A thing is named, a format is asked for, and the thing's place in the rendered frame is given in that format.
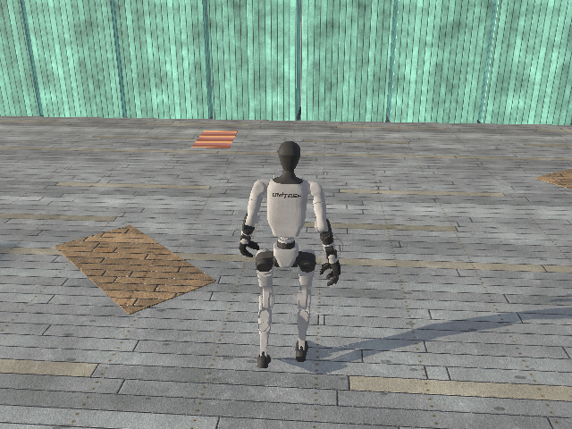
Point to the robot right forearm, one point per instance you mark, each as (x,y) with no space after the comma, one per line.
(328,243)

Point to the robot left forearm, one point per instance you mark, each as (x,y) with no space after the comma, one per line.
(246,232)

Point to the left robot upper arm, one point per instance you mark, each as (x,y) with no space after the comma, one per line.
(255,200)

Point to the right robot upper arm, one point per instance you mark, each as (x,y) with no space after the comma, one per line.
(316,191)

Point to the robot right hand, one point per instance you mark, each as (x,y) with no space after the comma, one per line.
(336,271)

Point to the humanoid robot head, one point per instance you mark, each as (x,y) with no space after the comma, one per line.
(289,154)

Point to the robot torso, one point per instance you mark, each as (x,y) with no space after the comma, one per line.
(286,214)

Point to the robot left hand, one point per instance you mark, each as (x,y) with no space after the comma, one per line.
(243,250)

